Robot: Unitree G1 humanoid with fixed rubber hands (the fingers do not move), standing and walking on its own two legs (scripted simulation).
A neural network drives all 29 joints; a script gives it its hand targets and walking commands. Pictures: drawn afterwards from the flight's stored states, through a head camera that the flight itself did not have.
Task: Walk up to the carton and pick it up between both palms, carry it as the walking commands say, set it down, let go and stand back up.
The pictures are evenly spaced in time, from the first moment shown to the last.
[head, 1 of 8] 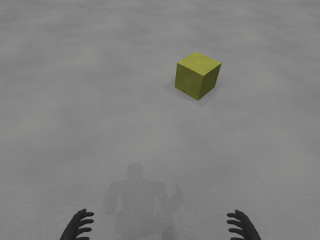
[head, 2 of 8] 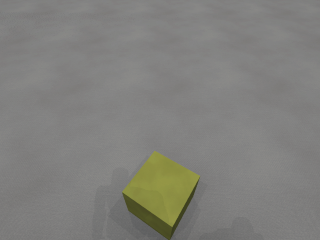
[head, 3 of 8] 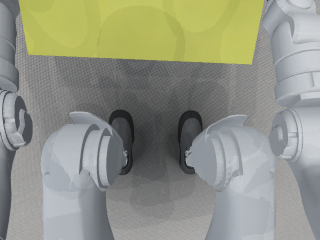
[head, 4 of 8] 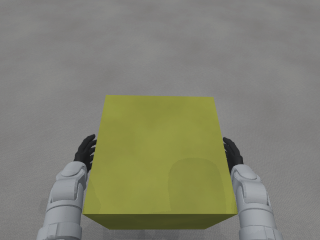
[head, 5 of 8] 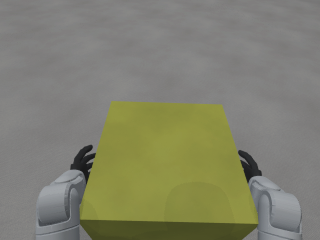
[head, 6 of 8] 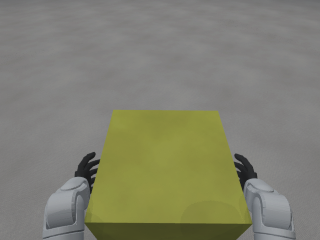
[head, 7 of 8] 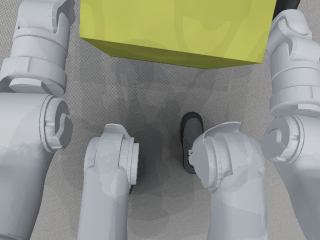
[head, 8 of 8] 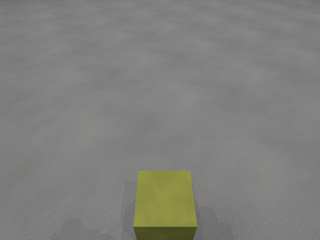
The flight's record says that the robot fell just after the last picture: no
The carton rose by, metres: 0.67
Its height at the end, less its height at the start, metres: +0.00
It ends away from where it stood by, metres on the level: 3.93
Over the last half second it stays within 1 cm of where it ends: yes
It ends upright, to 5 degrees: yes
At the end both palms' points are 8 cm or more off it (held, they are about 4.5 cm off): yes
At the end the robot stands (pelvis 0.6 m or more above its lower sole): yes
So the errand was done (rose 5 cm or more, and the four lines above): yes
